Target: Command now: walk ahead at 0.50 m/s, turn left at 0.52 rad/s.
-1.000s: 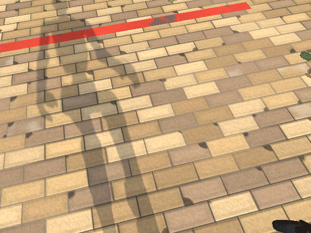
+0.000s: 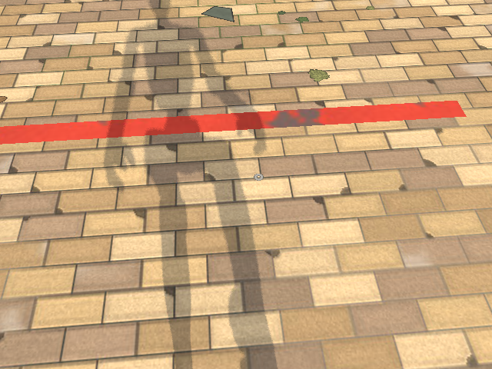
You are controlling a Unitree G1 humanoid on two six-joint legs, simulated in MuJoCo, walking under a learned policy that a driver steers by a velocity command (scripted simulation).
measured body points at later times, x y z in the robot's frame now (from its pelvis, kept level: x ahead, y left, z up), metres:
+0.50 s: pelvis +0.24 +0.05 +0.00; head +0.29 +0.08 +0.45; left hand +0.37 +0.35 -0.10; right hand +0.42 -0.20 -0.10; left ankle +0.20 +0.13 -0.74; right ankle +0.43 -0.06 -0.70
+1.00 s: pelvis +0.33 +0.07 -0.01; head +0.33 +0.08 +0.44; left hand +0.37 +0.34 -0.13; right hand +0.50 -0.15 -0.13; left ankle +0.26 +0.19 -0.74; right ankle +0.43 -0.03 -0.74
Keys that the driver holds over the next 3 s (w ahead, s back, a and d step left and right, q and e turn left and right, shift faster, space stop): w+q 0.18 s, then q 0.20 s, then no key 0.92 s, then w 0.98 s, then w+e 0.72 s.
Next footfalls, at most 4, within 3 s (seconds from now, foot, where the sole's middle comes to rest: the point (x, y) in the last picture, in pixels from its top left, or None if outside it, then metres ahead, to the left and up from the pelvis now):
0.14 left None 0.24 0.13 -0.78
0.58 right None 0.47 -0.01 -0.78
0.86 left None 0.30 0.20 -0.78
2.00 left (155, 287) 0.71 0.35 -0.78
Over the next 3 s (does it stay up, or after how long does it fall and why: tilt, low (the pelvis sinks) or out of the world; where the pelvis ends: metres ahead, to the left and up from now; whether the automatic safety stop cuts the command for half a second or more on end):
stays up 1.14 0.34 0.00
